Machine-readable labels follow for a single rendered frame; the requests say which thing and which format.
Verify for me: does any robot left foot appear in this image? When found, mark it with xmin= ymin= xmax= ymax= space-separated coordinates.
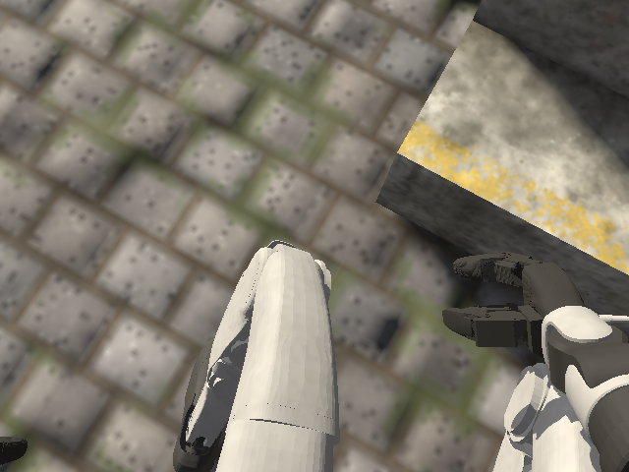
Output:
xmin=173 ymin=337 xmax=223 ymax=472

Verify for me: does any right robot hand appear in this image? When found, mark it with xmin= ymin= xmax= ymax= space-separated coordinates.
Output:
xmin=442 ymin=252 xmax=589 ymax=358

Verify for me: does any robot right forearm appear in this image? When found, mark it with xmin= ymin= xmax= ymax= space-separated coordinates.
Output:
xmin=542 ymin=306 xmax=629 ymax=472

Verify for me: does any left robot thigh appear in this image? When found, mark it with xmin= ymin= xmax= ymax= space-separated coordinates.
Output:
xmin=215 ymin=244 xmax=340 ymax=472

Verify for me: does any left robot hand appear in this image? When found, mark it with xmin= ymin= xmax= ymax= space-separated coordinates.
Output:
xmin=0 ymin=437 xmax=28 ymax=465

